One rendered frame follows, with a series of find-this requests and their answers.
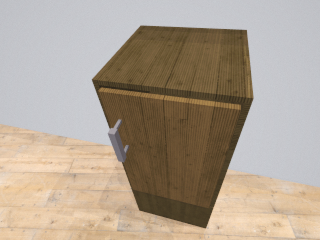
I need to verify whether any cupboard door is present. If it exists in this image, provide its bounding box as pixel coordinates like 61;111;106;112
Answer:
98;87;241;208

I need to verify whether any handle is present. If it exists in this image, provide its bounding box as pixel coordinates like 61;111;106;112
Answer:
108;119;129;163

